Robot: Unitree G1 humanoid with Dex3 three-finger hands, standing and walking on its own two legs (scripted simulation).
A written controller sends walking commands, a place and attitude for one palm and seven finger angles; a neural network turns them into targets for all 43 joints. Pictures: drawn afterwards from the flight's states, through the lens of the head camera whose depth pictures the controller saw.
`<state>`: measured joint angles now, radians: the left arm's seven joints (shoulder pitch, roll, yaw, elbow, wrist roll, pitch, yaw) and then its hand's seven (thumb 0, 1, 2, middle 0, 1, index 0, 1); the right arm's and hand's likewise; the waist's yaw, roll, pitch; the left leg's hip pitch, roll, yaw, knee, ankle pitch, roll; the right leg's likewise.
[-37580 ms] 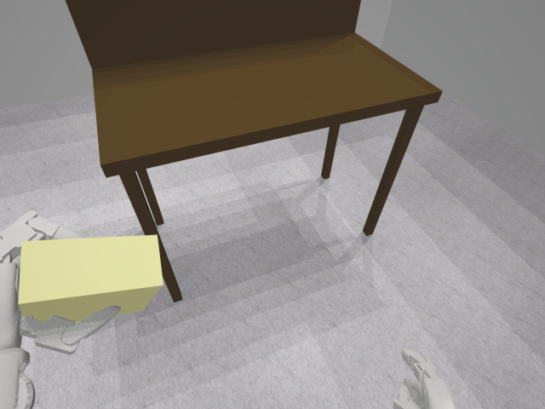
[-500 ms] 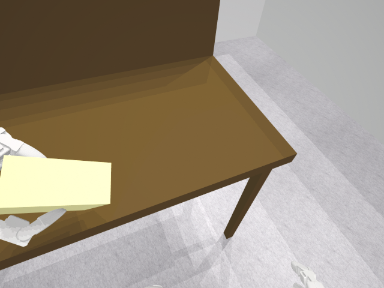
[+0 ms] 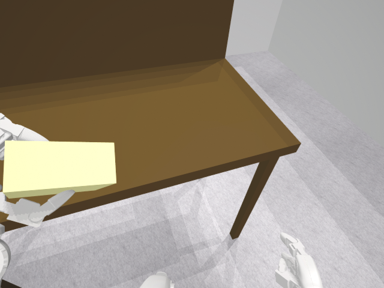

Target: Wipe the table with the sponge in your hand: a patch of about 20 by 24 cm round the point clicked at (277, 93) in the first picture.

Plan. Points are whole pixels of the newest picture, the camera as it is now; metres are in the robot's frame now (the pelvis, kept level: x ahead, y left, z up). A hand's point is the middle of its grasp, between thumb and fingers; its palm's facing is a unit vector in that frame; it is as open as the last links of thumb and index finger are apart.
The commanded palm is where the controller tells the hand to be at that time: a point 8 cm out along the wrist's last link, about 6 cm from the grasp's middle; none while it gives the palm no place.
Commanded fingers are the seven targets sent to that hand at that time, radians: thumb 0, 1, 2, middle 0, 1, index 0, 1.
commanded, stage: step back with the hand held close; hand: left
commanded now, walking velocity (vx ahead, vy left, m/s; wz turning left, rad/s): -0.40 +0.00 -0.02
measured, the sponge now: (75, 170) +0.24 +0.21 +0.19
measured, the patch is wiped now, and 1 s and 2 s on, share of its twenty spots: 1.00 1.00 1.00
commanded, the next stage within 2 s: stop stepping back and stand still in 0.34 s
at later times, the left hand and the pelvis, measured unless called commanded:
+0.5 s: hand (6, 272) +0.09 +0.20 +0.22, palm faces +0.35 -0.85 -0.40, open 10.1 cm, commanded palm +0.03 +0.26 +0.23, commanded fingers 0.00 0.10 1.30 -1.20 -1.60 -1.20 -1.60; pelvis -0.14 -0.01 +0.01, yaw -2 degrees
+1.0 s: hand out of the picture -0.07 +0.21 +0.21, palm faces +0.44 -0.84 -0.32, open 10.1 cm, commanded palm -0.12 +0.25 +0.23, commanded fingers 0.00 0.10 1.30 -1.20 -1.60 -1.20 -1.60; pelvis -0.28 -0.03 +0.00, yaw +1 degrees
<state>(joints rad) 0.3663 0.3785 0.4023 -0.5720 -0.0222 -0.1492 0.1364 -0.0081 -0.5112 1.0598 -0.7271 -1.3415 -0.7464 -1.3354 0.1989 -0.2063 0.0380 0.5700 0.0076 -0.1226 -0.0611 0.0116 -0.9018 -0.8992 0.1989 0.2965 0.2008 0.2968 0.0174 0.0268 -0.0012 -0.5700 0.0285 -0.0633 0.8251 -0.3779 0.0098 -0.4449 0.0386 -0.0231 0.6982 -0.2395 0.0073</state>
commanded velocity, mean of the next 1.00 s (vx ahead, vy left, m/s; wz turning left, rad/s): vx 0.00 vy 0.04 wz -0.01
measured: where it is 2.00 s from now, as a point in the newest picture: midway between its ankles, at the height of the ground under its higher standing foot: outside the picture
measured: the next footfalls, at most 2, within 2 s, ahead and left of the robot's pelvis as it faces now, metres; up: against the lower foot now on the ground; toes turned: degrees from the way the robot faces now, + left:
left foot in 0.16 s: +0.02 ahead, +0.14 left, +0.00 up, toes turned +3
right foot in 0.44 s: -0.07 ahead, -0.14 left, +0.00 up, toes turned -3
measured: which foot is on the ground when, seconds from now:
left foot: up 0.00-0.14, down 0.16-0.46, up 0.48-0.70, down 0.72-1.00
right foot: down 0.00-0.16, up 0.18-0.42, down 0.44-0.72, up 0.74-0.90, down 0.92-1.00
